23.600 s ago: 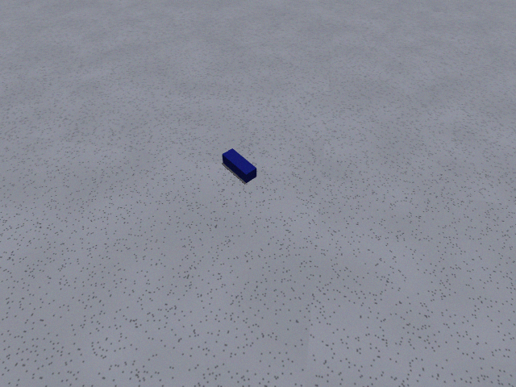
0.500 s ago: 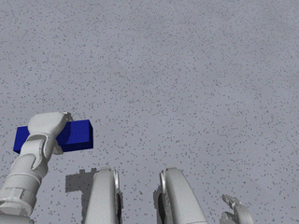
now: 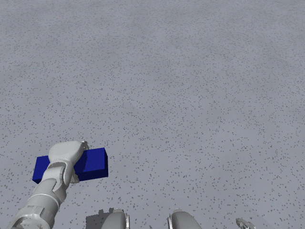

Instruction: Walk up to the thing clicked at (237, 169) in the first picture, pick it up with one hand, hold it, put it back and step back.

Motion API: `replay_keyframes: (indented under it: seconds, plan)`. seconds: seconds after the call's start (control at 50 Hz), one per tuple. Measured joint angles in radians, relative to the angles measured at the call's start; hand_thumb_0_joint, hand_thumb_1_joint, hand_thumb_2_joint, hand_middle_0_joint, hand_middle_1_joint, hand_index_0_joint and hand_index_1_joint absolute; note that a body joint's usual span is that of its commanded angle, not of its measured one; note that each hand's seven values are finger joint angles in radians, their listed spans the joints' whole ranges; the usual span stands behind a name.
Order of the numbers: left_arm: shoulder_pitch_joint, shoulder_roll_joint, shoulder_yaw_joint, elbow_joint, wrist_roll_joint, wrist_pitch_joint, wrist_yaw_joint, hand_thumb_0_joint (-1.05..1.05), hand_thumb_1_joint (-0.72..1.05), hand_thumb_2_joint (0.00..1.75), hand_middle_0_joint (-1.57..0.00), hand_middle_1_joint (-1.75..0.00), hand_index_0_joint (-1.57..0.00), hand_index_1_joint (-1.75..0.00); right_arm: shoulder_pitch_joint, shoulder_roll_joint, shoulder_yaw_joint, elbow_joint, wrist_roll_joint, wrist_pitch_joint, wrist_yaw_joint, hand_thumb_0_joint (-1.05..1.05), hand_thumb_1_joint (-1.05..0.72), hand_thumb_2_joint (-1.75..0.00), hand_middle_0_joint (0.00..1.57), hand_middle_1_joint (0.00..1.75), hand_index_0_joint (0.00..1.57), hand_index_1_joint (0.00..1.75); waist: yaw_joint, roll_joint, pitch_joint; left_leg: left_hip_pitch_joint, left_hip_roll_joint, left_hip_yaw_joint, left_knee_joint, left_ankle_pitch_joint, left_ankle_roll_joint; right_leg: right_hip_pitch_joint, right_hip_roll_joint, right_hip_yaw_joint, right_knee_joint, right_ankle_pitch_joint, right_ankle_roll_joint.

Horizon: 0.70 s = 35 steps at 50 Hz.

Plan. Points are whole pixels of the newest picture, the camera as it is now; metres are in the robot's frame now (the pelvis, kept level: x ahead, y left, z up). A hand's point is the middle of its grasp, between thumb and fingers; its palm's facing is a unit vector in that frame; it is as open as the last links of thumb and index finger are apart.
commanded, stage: lift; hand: left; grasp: from above
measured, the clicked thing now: (73, 167) +0.33 +0.23 -0.13
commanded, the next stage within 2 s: hold in 0.20 s
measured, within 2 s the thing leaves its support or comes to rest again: neither
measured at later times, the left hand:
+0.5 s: hand (68, 154) +0.33 +0.22 -0.04, palm faces -0.47 -0.07 -0.88, open 10.0 cm
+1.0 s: hand (63, 155) +0.32 +0.22 -0.01, palm faces -0.47 -0.06 -0.88, open 10.0 cm
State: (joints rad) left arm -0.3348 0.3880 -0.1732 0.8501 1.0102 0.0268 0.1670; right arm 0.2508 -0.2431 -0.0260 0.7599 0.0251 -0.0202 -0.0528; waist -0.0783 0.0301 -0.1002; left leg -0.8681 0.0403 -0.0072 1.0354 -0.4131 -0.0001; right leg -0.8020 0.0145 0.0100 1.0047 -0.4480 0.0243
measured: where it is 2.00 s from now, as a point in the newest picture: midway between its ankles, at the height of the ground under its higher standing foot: outside the picture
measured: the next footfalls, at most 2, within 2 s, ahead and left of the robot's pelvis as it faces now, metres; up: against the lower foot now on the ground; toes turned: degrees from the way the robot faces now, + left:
none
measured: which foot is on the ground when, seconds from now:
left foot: down 0.00-1.00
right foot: down 0.00-1.00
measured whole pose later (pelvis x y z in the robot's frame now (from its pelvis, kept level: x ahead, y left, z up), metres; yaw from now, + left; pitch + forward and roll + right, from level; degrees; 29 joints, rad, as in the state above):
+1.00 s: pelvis +0.03 +0.00 +0.06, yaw +0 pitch +4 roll +0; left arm -0.24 0.37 -0.21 0.73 1.01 0.02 0.05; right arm 0.23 -0.26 -0.05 0.71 0.04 0.04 -0.03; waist -0.03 0.04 -0.03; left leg -0.40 0.02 0.02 0.61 -0.27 0.00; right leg -0.36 0.00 0.03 0.60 -0.31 0.02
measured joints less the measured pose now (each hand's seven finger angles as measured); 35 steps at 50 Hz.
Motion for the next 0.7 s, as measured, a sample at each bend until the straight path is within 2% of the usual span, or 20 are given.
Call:
replay_keyframes:
  seconds: [0.3, 0.56, 0.7]
  plan:
    - [0.03, -0.018, -0.01, -0.013, -0.013, 0.009, -0.02, -0.02, -0.01, 0.51, -0.69, -0.58, -0.71, -0.53, 0.005, -0.004, -0.016, -0.005, 0.002, 0.02, 0.008, 0.01, -0.88, -0.9, 0.2, 0.3, 0.2, 0.3, 0.011, -0.001, 0.034, 0.229, -0.009, 0.017, -0.225, 0.063, -0.002, 0.22, -0.01, 0.012, -0.217, 0.063, -0.001]
    - [0.051, -0.021, -0.025, -0.042, -0.003, 0.002, -0.041, -0.02, 0.0, 0.52, -0.67, -0.59, -0.69, -0.55, -0.015, -0.01, -0.025, -0.011, 0.008, 0.034, 0.013, 0.01, -0.88, -0.89, 0.2, 0.3, 0.2, 0.3, 0.028, -0.003, 0.043, 0.353, -0.015, 0.024, -0.331, 0.089, -0.002, 0.34, -0.017, 0.017, -0.318, 0.089, -0.001]
    - [0.057, -0.016, -0.027, -0.062, 0.001, -0.002, -0.071, -0.02, 0.0, 0.52, -0.66, -0.6, -0.69, -0.56, -0.02, -0.014, -0.03, -0.026, 0.011, 0.044, 0.018, 0.01, -0.88, -0.89, 0.2, 0.3, 0.2, 0.3, 0.035, -0.002, 0.047, 0.4, -0.015, 0.029, -0.367, 0.101, -0.002, 0.385, -0.018, 0.021, -0.353, 0.101, -0.001]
